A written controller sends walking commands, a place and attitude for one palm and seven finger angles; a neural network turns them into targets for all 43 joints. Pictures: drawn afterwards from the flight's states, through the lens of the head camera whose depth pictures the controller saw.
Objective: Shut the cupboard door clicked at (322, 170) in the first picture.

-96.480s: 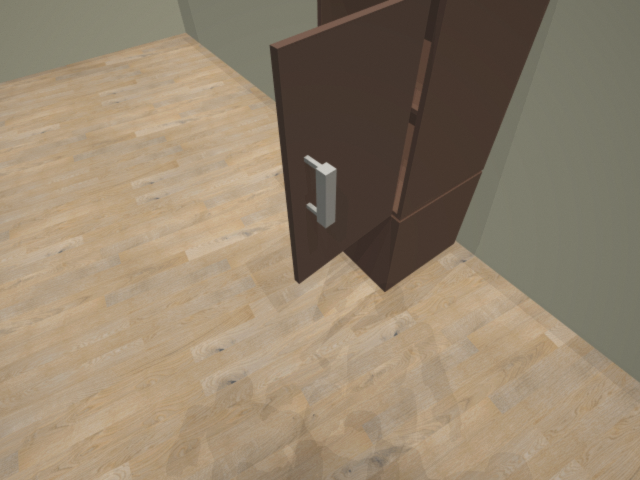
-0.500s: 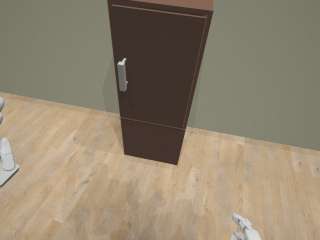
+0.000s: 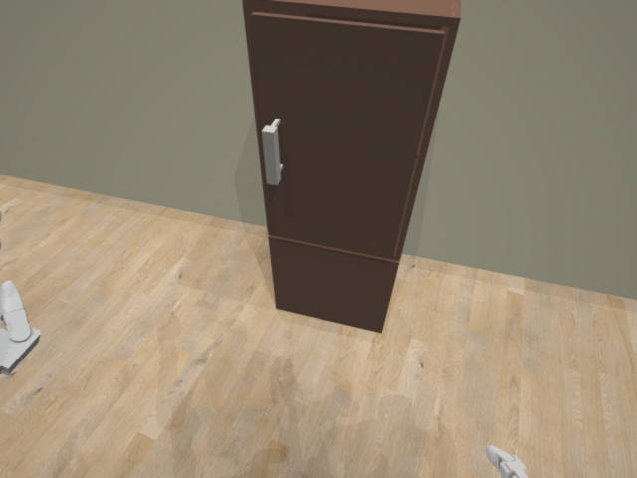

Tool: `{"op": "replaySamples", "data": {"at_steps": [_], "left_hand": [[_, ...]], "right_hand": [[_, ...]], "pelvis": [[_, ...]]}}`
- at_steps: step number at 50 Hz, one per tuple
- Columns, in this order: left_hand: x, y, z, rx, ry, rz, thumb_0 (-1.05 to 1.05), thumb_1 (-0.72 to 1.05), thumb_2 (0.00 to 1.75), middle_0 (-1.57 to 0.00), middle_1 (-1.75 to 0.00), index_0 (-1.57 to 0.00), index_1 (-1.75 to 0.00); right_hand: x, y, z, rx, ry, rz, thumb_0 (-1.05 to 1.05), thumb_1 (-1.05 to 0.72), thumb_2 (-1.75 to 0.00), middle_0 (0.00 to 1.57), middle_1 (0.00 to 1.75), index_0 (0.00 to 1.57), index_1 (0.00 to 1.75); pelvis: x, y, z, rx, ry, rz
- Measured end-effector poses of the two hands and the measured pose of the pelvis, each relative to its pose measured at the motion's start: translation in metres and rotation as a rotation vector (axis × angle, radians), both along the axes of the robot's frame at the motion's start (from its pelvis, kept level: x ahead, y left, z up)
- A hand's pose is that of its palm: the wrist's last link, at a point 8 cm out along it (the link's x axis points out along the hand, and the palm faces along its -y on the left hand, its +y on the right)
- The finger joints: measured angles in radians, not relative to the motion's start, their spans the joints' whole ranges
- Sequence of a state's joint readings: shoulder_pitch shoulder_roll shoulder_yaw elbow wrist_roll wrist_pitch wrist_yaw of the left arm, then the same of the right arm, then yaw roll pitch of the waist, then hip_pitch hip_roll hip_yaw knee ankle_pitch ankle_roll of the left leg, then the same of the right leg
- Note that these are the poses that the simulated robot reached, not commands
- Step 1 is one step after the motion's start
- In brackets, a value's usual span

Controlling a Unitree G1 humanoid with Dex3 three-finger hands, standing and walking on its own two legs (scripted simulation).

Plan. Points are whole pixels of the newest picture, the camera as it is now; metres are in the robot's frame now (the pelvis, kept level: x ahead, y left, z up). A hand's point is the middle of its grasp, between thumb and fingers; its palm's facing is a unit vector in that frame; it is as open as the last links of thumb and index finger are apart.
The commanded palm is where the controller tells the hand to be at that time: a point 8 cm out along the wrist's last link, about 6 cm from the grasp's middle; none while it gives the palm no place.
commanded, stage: let the arm hang, fingers relaxed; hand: left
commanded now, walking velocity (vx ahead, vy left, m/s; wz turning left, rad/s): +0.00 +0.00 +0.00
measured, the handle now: (275, 151) +0.80 +0.17 -0.02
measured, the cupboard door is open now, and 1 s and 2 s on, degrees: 0 0 0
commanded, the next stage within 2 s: look to check the result in 1.14 s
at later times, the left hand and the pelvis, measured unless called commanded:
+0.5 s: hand out of the picture -0.04 +0.19 -0.17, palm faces +0.07 -0.97 -0.21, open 7.0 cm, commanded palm none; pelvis -0.02 -0.01 +0.01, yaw +3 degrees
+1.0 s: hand out of the picture -0.04 +0.15 -0.16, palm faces +0.07 -0.99 -0.15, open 7.3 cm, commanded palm none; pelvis -0.02 +0.00 +0.01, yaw +1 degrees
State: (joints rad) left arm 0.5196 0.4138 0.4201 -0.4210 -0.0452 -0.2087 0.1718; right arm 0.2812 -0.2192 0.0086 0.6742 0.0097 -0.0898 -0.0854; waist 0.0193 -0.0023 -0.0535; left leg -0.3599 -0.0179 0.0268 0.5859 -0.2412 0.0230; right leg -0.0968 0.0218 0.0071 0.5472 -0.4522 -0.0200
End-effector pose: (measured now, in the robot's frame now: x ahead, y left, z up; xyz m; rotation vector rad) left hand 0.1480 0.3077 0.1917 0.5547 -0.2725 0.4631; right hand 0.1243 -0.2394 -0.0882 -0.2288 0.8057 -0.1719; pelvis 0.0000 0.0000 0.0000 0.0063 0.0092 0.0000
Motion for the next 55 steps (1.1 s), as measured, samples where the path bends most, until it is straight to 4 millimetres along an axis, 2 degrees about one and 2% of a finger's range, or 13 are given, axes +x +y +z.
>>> {"op": "replaySamples", "data": {"at_steps": [2, 4, 6, 8, 10, 12, 16, 23, 27, 31, 35, 41, 55], "left_hand": [[0.009, 0.006, -0.008, -0.044, 0.018, 0.029, 0.01, 0.88, 0.9, -0.21, -0.3, -0.22, -0.3], [0.024, 0.008, -0.034, -0.084, 0.131, 0.014, 0.0, 0.89, 0.9, -0.21, -0.3, -0.21, -0.3], [0.037, 0.004, -0.085, -0.167, 0.364, 0.002, 0.0, 0.89, 0.9, -0.2, -0.3, -0.2, -0.3], [0.034, -0.01, -0.146, -0.241, 0.624, -0.018, 0.0, 0.9, 0.9, -0.2, -0.29, -0.2, -0.3], [0.013, -0.031, -0.204, -0.317, 0.858, -0.041, 0.0, 0.9, 0.9, -0.2, -0.29, -0.2, -0.3], [-0.02, -0.056, -0.252, -0.412, 1.062, -0.051, 0.0, 0.9, 0.9, -0.2, -0.29, -0.2, -0.3], [-0.095, -0.098, -0.317, -0.621, 1.339, -0.011, 0.0, 0.92, 0.9, -0.2, -0.3, -0.21, -0.3], [-0.174, -0.077, -0.329, -0.703, 1.513, 0.198, -0.03, 0.99, 0.9, -0.21, -0.3, -0.21, -0.3], [-0.213, -0.071, -0.322, -0.698, 1.623, 0.27, -0.02, 0.96, 0.9, -0.21, -0.3, -0.21, -0.3], [-0.234, -0.072, -0.317, -0.698, 1.68, 0.309, -0.01, 0.93, 0.9, -0.2, -0.29, -0.2, -0.3], [-0.238, -0.077, -0.316, -0.709, 1.683, 0.31, 0.0, 0.92, 0.9, -0.2, -0.29, -0.2, -0.3], [-0.223, -0.092, -0.321, -0.733, 1.641, 0.262, 0.0, 0.91, 0.9, -0.2, -0.29, -0.2, -0.3], [-0.191, -0.114, -0.329, -0.76, 1.582, 0.179, 0.0, 0.9, 0.9, -0.2, -0.29, -0.2, -0.3]], "right_hand": [[0.007, 0.002, 0.001, 0.003, -0.008, -0.001, 0.01, -0.9, -0.9, 0.2, 0.3, 0.2, 0.3], [0.014, 0.003, 0.001, 0.022, -0.024, 0.039, 0.01, -0.9, -0.9, 0.2, 0.3, 0.2, 0.3], [0.017, 0.001, -0.004, 0.026, -0.004, 0.076, 0.01, -0.9, -0.9, 0.2, 0.3, 0.2, 0.3], [0.015, -0.003, -0.01, 0.027, 0.016, 0.087, 0.01, -0.9, -0.9, 0.2, 0.3, 0.2, 0.3], [0.006, -0.009, -0.015, 0.035, 0.039, 0.074, 0.01, -0.9, -0.9, 0.2, 0.3, 0.2, 0.3], [-0.009, -0.014, -0.018, 0.034, 0.094, 0.051, 0.0, -0.9, -0.9, 0.2, 0.3, 0.2, 0.3], [-0.054, -0.02, -0.026, 0.0, 0.273, 0.007, 0.0, -0.9, -0.9, 0.2, 0.3, 0.2, 0.3], [-0.135, -0.012, -0.034, 0.005, 0.585, -0.033, 0.0, -0.9, -0.9, 0.2, 0.3, 0.2, 0.3], [-0.158, -0.002, -0.038, 0.044, 0.646, -0.064, 0.0, -0.9, -0.9, 0.2, 0.3, 0.2, 0.3], [-0.165, 0.008, -0.043, 0.077, 0.656, -0.08, 0.0, -0.9, -0.9, 0.2, 0.3, 0.2, 0.3], [-0.162, 0.017, -0.047, 0.103, 0.64, -0.08, 0.0, -0.9, -0.9, 0.2, 0.3, 0.2, 0.3], [-0.148, 0.026, -0.049, 0.121, 0.593, -0.072, 0.0, -0.9, -0.9, 0.2, 0.3, 0.2, 0.3], [-0.145, 0.019, -0.044, 0.104, 0.577, -0.092, 0.0, -0.91, -0.9, 0.2, 0.3, 0.2, 0.3]], "pelvis": [[-0.002, 0.002, 0.001, 0.005, -0.011, -0.003], [-0.007, 0.005, 0.002, 0.002, -0.006, 0.004], [-0.015, 0.006, 0.001, 0.004, 0.001, 0.007], [-0.023, 0.005, -0.001, 0.013, -0.003, 0.005], [-0.029, 0.002, -0.003, 0.015, -0.013, 0.007], [-0.029, 0.0, -0.002, 0.004, -0.019, 0.02], [-0.026, -0.004, 0.0, -0.015, -0.034, 0.031], [-0.024, -0.009, 0.009, -0.024, -0.032, 0.047], [-0.022, -0.007, 0.012, -0.023, -0.035, 0.04], [-0.02, -0.005, 0.014, -0.02, -0.043, 0.032], [-0.02, -0.003, 0.014, -0.016, -0.049, 0.028], [-0.018, -0.002, 0.014, -0.009, -0.051, 0.024], [-0.013, -0.005, 0.014, -0.006, -0.049, 0.019]]}}
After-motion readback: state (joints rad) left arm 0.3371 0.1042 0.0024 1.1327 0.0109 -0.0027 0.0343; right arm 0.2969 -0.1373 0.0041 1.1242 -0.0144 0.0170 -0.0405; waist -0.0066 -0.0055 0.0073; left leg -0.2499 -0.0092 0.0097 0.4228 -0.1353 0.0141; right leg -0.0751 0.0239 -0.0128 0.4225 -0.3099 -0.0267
